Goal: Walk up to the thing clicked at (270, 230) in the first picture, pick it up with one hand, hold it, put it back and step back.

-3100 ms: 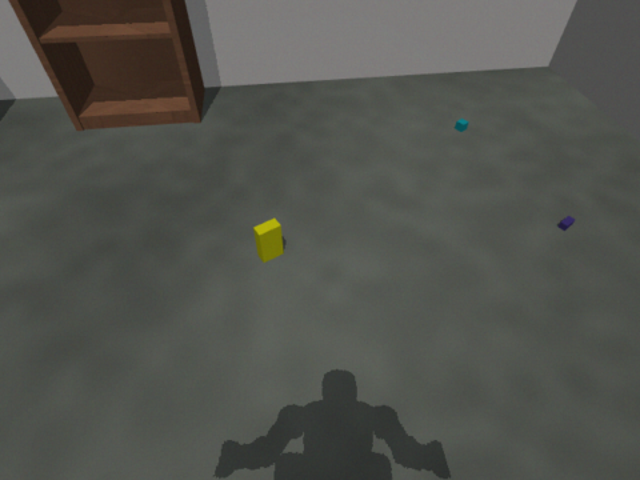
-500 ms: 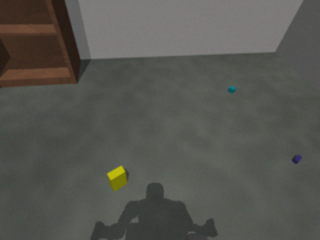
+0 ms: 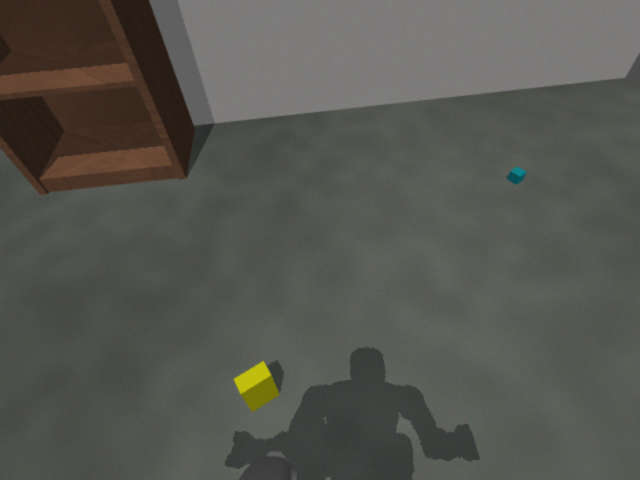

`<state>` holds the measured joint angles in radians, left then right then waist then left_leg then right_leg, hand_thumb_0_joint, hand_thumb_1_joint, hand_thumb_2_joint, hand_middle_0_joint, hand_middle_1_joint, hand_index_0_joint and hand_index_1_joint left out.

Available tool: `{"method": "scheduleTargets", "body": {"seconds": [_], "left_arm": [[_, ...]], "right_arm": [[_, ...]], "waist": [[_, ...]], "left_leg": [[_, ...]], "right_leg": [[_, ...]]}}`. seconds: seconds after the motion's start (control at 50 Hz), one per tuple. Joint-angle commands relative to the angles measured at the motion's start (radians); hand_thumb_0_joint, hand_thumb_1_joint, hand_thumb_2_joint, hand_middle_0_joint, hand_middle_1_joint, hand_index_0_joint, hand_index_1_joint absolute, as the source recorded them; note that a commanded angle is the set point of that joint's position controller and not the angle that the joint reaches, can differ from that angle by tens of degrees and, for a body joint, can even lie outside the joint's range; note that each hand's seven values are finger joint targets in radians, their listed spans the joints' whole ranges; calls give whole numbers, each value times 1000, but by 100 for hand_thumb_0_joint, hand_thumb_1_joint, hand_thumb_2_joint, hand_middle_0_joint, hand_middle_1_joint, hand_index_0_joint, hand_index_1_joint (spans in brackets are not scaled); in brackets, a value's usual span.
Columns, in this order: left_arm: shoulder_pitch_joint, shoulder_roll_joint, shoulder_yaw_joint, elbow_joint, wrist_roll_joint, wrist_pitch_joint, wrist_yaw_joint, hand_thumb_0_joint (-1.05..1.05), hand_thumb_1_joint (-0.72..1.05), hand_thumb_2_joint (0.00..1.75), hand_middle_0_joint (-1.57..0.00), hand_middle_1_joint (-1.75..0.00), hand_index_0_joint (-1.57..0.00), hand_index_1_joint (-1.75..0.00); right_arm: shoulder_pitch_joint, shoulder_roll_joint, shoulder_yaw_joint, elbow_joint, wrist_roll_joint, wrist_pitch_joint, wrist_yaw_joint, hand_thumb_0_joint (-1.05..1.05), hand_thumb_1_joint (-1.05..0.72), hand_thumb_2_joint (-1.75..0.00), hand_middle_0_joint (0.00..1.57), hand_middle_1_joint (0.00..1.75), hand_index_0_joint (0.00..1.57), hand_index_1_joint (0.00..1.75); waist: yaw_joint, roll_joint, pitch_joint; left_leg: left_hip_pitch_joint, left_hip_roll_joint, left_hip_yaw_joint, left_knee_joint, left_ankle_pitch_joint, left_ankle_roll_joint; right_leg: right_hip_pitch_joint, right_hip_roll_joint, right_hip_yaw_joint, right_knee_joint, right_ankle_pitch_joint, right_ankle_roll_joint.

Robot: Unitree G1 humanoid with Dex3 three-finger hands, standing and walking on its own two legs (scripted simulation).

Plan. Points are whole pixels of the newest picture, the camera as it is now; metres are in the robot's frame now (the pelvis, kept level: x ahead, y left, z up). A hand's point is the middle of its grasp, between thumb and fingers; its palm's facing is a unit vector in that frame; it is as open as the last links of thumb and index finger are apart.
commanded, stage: walk up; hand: left
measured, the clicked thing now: (257, 387) +0.46 +0.26 -0.69
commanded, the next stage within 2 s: none
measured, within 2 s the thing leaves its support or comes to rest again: neither
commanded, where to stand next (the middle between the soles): +0.10 +0.03 m, yaw +0 degrees
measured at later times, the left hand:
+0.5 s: hand out of the picture +0.04 +0.29 -0.16, palm faces -0.01 -0.92 -0.39, open 7.4 cm
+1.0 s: hand out of the picture +0.13 +0.27 -0.15, palm faces -0.03 -0.94 -0.35, open 7.4 cm
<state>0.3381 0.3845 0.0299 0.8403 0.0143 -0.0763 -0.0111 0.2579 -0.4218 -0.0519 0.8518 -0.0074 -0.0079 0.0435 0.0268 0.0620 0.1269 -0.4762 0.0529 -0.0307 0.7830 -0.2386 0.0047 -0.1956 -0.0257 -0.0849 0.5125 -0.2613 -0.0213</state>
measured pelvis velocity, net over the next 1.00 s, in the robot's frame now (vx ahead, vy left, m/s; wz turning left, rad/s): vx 0.04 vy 0.02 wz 0.01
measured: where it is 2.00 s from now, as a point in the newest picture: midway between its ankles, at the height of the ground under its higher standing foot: outside the picture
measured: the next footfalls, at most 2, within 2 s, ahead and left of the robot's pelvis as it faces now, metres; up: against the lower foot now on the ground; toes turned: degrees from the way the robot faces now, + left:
left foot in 0.08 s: +0.14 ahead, +0.14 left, +0.00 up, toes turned +2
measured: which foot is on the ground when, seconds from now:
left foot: up 0.00-0.06, down 0.08-1.00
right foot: down 0.00-1.00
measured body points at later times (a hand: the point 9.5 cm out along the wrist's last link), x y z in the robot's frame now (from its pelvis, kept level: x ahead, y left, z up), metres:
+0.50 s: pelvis +0.01 +0.02 -0.01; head +0.02 +0.02 +0.44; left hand +0.04 +0.34 -0.13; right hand +0.13 -0.27 -0.13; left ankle +0.10 +0.14 -0.73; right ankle +0.02 -0.12 -0.74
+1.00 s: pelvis +0.04 +0.02 +0.01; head +0.06 +0.02 +0.46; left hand +0.14 +0.32 -0.12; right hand +0.12 -0.28 -0.12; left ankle +0.10 +0.14 -0.74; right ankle +0.02 -0.12 -0.74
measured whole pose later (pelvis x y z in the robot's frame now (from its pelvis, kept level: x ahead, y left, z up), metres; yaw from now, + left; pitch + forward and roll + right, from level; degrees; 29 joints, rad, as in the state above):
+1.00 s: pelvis +0.04 +0.02 +0.01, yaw +1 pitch -2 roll -1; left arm 0.10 0.36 0.00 1.09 0.01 -0.03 0.00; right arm 0.10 -0.35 -0.02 1.12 -0.01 0.01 0.03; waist -0.02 0.01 0.06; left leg -0.25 0.02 0.01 0.41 -0.13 0.00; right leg -0.10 -0.02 -0.02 0.39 -0.25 0.02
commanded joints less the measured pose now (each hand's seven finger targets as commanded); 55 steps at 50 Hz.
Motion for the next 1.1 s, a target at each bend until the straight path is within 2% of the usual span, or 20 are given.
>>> {"method": "scheduleTargets", "body": {"seconds": [0.0,0.04,0.06,0.08,0.1,0.12,0.2,0.28,0.3,0.32,0.34,0.36,0.4,0.46,0.5,0.56,0.72,0.84,0.96,1.08], "left_arm": [[-39,263,65,-66,-13,-6,28,0,90,90,-20,-30,-20,-30],[-73,258,56,-64,-24,9,32,0,90,90,-20,-30,-20,-30],[-61,227,44,-65,-27,14,33,0,90,90,-20,-30,-20,-30],[-33,181,32,-69,-35,18,32,0,90,90,-20,-30,-20,-30],[14,158,23,-49,-45,34,35,0,90,90,-20,-30,-20,-30],[17,200,33,-9,-41,49,48,0,90,90,-20,-30,-20,-30],[-5,210,39,54,-28,45,34,0,90,90,-20,-30,-20,-30],[5,196,38,111,-3,32,44,0,90,90,-20,-30,-20,-30],[-20,212,40,111,9,27,46,0,90,90,-20,-30,-20,-30],[-90,252,45,91,15,24,41,0,90,90,-20,-30,-20,-30],[-164,272,46,81,18,29,35,0,90,90,-20,-30,-20,-30],[-192,249,38,80,13,32,30,0,90,90,-20,-30,-20,-30],[-177,202,23,101,2,22,26,0,90,90,-20,-30,-20,-30],[-147,204,24,141,1,0,26,0,90,90,-20,-30,-20,-30],[-182,222,27,140,3,0,26,0,90,90,-20,-30,-20,-30],[-203,219,22,143,4,12,20,0,90,90,-20,-30,-20,-30],[-193,206,18,175,-5,14,22,0,90,90,-20,-30,-20,-30],[-220,213,16,199,-12,17,30,0,90,90,-20,-30,-20,-30],[-252,200,11,215,-11,28,31,0,90,90,-20,-30,-20,-30],[-282,196,11,228,-9,30,31,0,90,90,-20,-30,-20,-30]], "right_arm": [[6,-111,-37,-39,0,-23,-22,0,-90,-90,20,30,20,30],[42,-134,-46,-13,-5,-29,-30,0,-90,-90,20,30,20,30],[52,-175,-54,-5,-11,-32,-35,0,-90,-90,20,30,20,30],[50,-238,-67,-13,-18,-35,-41,0,-90,-90,20,30,20,30],[-15,-248,-58,-38,-9,-39,-41,0,-90,-90,20,30,20,30],[-40,-269,-64,-30,3,-33,-43,0,-90,-90,20,30,20,30],[-150,-210,-38,-32,-8,-12,-44,0,-90,-90,20,30,20,30],[-176,-175,-24,-18,4,13,-32,0,-90,-90,20,30,20,30],[-172,-146,-15,-15,10,15,-29,0,-90,-90,20,30,20,30],[-173,-143,-17,-3,7,20,-26,0,-90,-90,20,30,20,30],[-162,-161,-26,24,1,24,-26,0,-90,-90,20,30,20,30],[-157,-178,-33,44,-8,23,-24,0,-90,-90,20,30,20,30],[-195,-175,-28,50,-6,14,-17,0,-90,-90,20,30,20,30],[-207,-139,-12,66,-2,-2,-13,0,-90,-90,20,30,20,30],[-191,-148,-13,85,2,-3,-13,0,-90,-90,20,30,20,30],[-197,-164,-21,111,-5,5,-15,0,-90,-90,20,30,20,30],[-197,-152,-7,160,-1,-8,-18,0,-90,-90,20,30,20,30],[-196,-142,-3,188,2,-9,-25,0,-90,-90,20,30,20,30],[-216,-146,-7,205,1,-3,-30,0,-90,-90,20,30,20,30],[-224,-139,-7,218,2,-4,-32,0,-90,-90,20,30,20,30]], "waist": [[-4,-205,-141],[-39,-153,-158],[-43,-81,-170],[-35,83,-217],[0,134,-234],[-11,162,-233],[5,155,-184],[10,93,-203],[5,40,-179],[-20,-29,-106],[-48,-64,-48],[-63,-44,-20],[-41,-11,-24],[-25,-57,-123],[-41,-73,-168],[-40,-82,-89],[-25,-50,-132],[-24,-42,-180],[-27,-25,-159],[-30,-37,-179]], "left_leg": [[195,-24,57,-143,87,11],[294,-42,60,-263,181,35],[354,-1,10,-291,293,59],[404,163,-190,-334,424,118],[394,274,-362,-378,444,206],[321,312,-402,-398,247,280],[172,151,-188,-375,51,172],[134,121,-161,-325,-110,115],[73,109,-154,-333,-184,84],[69,57,-134,-346,-298,48],[163,37,-117,-329,-340,36],[217,41,-132,-339,-359,39],[188,75,-174,-401,-327,51],[237,56,-127,-362,-97,44],[276,43,-106,-372,-97,39],[241,43,-123,-409,-233,33],[256,61,-129,-460,-82,30],[323,63,-89,-411,227,29],[320,73,-91,-446,184,32],[360,73,-73,-445,261,27]], "right_leg": [[-37,-213,98,6,590,-153],[-85,-192,93,113,452,-117],[-134,-159,87,167,332,-79],[-186,-63,30,300,134,-29],[-226,22,50,369,-304,-9],[-158,-22,92,402,-371,-12],[-78,-19,72,230,-207,-11],[46,15,48,-22,-41,-3],[48,-39,131,-44,-76,-22],[-91,-107,256,-113,-284,-54],[-245,-134,278,-147,-453,-70],[-320,-116,251,-158,-488,-53],[-232,-61,170,-129,-314,-31],[-96,-83,199,-153,-87,-33],[-83,-106,217,-179,-112,-33],[-152,-92,207,-212,-297,-23],[-19,-91,172,-194,-65,-21],[50,-104,156,-186,163,-10],[57,-95,141,-207,132,-4],[72,-101,142,-215,173,1]]}}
